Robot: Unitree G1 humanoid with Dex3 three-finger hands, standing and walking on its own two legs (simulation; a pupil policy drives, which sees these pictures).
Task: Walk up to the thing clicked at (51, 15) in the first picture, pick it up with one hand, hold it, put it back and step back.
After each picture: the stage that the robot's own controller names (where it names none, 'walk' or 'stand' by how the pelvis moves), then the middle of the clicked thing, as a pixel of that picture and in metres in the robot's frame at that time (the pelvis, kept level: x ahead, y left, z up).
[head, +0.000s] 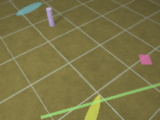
stand; (50, 17) +1.85 +0.44 -0.65
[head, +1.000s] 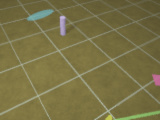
walk; (62, 26) +1.76 +0.21 -0.63
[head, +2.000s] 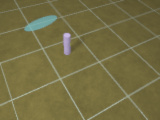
walk; (67, 44) +1.21 +0.14 -0.64
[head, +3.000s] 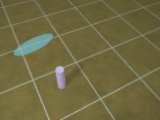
walk; (60, 78) +0.76 +0.20 -0.63
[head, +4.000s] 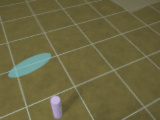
walk; (56, 107) +0.56 +0.19 -0.64
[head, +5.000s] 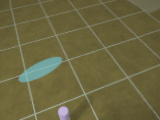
stand; (64, 118) +0.47 +0.17 -0.64
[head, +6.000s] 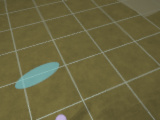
stand; out of the picture +0.42 +0.17 -0.65
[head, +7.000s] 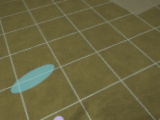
stand; out of the picture +0.42 +0.20 -0.65
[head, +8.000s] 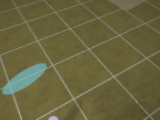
stand; out of the picture +0.41 +0.22 -0.65
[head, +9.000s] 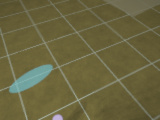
stand; out of the picture +0.44 +0.20 -0.66
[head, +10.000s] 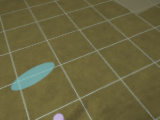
stand; out of the picture +0.43 +0.19 -0.66
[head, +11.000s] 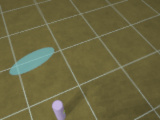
go down; (59, 111) +0.45 +0.18 -0.64
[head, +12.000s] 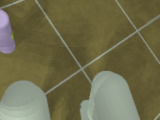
go down; (2, 35) +0.52 +0.24 -0.22
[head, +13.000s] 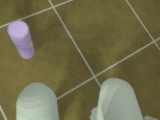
close in; (23, 42) +0.51 +0.23 -0.25
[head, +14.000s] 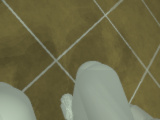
close in; out of the picture +0.50 +0.28 -0.16
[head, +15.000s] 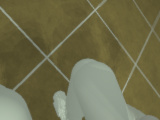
close; out of the picture +0.49 +0.29 -0.16
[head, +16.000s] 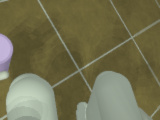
lift; out of the picture +0.36 +0.26 -0.12
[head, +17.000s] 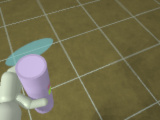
lift; (39, 89) +0.31 +0.15 +0.05
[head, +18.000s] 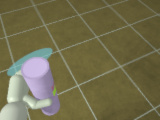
hold; (44, 90) +0.31 +0.14 +0.03
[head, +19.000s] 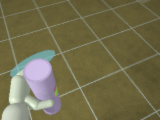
hold; (46, 91) +0.31 +0.14 +0.04
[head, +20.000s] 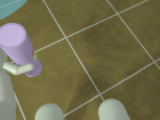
crouch; (24, 55) +0.42 +0.18 -0.03
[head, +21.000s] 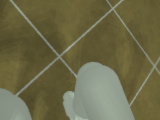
lower; out of the picture +0.48 +0.26 -0.16
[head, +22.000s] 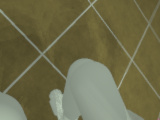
lower; out of the picture +0.48 +0.29 -0.17
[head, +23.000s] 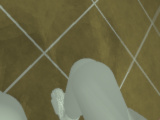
lower; out of the picture +0.47 +0.29 -0.17
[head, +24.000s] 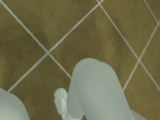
lower; out of the picture +0.47 +0.29 -0.17
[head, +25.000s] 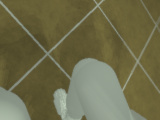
rest; out of the picture +0.47 +0.29 -0.17
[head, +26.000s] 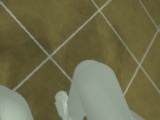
withdraw; out of the picture +0.47 +0.27 -0.18
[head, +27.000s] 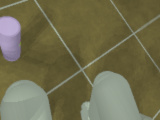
stand; (10, 42) +0.48 +0.23 -0.21
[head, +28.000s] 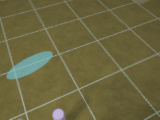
stand; out of the picture +0.42 +0.16 -0.57
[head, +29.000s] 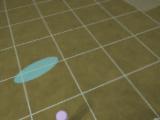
stand; out of the picture +0.44 +0.16 -0.60
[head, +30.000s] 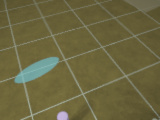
stand; out of the picture +0.44 +0.16 -0.60
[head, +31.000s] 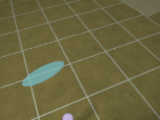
stand; out of the picture +0.45 +0.16 -0.65
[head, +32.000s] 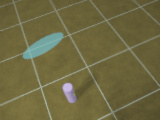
walk; (70, 93) +0.53 +0.19 -0.64
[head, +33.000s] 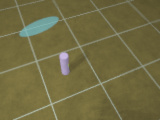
walk; (64, 64) +0.81 +0.13 -0.63
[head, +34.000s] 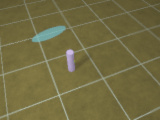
stand; (70, 61) +1.03 +0.17 -0.64
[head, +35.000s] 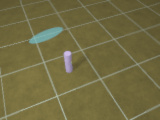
stand; (68, 62) +1.04 +0.16 -0.66
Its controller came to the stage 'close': yes
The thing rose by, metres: 0.68
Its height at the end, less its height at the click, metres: +0.00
